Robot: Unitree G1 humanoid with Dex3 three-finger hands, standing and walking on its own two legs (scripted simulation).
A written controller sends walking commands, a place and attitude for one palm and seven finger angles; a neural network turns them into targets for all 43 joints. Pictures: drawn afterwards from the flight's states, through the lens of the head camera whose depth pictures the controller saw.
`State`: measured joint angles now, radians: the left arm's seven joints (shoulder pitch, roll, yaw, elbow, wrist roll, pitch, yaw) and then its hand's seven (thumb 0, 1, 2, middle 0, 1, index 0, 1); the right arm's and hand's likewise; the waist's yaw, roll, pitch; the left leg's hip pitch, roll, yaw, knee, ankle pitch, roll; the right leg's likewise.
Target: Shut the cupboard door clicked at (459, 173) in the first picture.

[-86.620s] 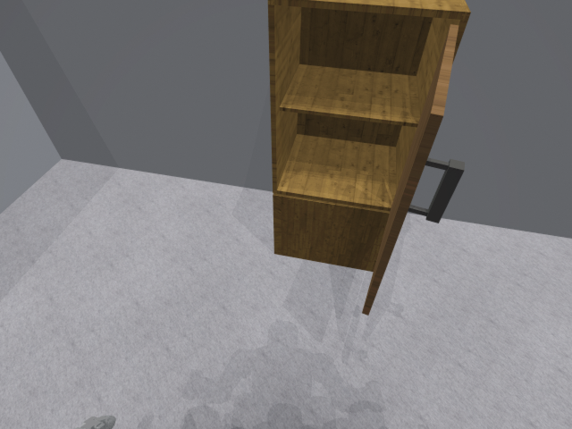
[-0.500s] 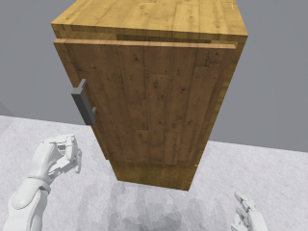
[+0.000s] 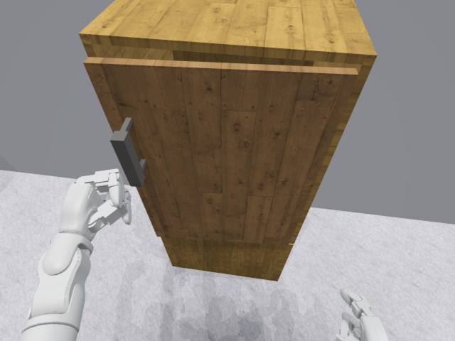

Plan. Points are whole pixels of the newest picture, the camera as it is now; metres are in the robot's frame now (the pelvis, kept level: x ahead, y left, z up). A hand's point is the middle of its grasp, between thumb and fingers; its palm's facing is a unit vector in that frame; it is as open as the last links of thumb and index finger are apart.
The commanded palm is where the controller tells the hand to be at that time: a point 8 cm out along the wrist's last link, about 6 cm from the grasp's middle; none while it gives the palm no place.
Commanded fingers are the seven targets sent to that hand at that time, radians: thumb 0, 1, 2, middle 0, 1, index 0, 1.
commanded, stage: bring the fist close to the handle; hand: left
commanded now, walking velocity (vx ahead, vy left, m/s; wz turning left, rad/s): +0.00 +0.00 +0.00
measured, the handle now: (132, 152) +0.43 +0.21 +0.08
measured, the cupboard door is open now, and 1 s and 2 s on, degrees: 4 2 0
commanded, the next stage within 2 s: push the door shut along its arc in 0.54 s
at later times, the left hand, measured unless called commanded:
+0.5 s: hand (131, 200) +0.33 +0.19 +0.08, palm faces -0.01 -1.00 -0.02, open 3.1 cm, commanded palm +0.30 +0.23 +0.09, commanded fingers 0.00 0.90 0.90 -1.30 -1.50 -1.30 -1.50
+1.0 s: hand (139, 178) +0.37 +0.18 +0.09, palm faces -0.10 -0.99 -0.04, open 3.1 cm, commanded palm +0.36 +0.23 +0.09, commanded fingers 0.00 0.90 0.90 -1.30 -1.50 -1.30 -1.50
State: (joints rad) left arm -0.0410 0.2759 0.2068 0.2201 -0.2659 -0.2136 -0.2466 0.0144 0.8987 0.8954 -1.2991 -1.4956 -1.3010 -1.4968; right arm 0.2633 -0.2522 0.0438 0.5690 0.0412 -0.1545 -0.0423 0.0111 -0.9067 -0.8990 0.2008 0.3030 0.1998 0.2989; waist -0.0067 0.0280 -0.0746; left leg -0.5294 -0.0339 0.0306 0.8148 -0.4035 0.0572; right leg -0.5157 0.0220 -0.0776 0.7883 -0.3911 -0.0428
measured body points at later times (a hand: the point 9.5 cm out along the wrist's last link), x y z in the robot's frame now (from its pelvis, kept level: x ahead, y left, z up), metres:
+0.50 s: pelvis -0.01 +0.00 +0.00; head +0.02 +0.00 +0.45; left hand +0.32 +0.24 +0.09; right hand +0.13 -0.24 -0.09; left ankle +0.01 +0.08 -0.70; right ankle +0.01 -0.09 -0.70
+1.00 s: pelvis -0.01 -0.01 +0.00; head +0.03 -0.01 +0.45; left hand +0.37 +0.23 +0.10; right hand +0.12 -0.26 -0.10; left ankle +0.01 +0.08 -0.70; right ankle +0.01 -0.09 -0.70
